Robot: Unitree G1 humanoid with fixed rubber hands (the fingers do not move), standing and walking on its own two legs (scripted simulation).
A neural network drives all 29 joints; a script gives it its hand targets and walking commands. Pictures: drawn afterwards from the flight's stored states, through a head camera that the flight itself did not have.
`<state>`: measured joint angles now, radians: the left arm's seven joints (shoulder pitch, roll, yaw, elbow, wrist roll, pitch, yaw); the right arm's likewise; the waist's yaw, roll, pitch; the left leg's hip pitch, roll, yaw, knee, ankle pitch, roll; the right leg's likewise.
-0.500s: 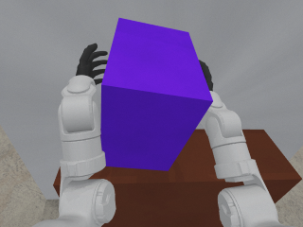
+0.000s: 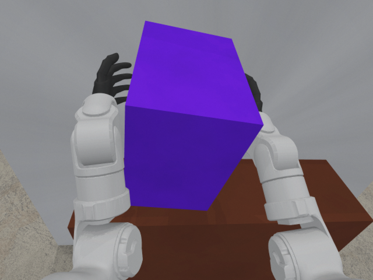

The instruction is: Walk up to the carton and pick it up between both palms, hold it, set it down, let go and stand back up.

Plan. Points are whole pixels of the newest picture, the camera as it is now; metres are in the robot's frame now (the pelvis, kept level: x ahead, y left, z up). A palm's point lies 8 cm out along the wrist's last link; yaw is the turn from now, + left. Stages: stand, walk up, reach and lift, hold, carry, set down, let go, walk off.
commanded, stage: hold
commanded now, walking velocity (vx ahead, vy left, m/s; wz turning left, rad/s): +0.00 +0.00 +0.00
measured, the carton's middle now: (178, 121) +0.37 +0.01 +0.21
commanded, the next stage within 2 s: none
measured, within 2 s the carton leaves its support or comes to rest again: neither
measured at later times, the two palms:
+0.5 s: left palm (109, 100) +0.34 +0.13 +0.28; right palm (253, 117) +0.35 -0.14 +0.24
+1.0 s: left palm (107, 97) +0.35 +0.14 +0.28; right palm (250, 114) +0.36 -0.13 +0.24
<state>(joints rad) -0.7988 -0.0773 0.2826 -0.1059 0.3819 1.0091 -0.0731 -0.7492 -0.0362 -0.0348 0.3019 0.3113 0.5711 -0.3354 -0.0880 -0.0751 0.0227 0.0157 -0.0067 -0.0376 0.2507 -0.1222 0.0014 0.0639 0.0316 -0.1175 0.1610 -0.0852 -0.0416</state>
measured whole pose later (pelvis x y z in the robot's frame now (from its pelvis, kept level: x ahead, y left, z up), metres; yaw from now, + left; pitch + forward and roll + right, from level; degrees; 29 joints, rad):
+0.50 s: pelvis +0.00 +0.00 +0.00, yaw +0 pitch -9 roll +0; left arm -0.80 -0.08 0.29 -0.09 0.39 1.00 -0.09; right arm -0.74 -0.04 -0.02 0.31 0.32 0.57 -0.35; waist -0.09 -0.08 0.02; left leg 0.03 0.00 -0.04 0.24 -0.12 0.00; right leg 0.08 0.04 -0.11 0.15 -0.08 -0.05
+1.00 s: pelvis +0.00 +0.00 +0.00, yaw +0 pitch -8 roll -1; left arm -0.81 -0.07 0.30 -0.07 0.38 0.99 -0.09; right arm -0.76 -0.03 -0.04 0.33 0.30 0.57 -0.35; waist -0.09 -0.07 0.02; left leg 0.02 0.00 -0.04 0.25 -0.12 0.00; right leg 0.07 0.04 -0.12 0.15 -0.08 -0.04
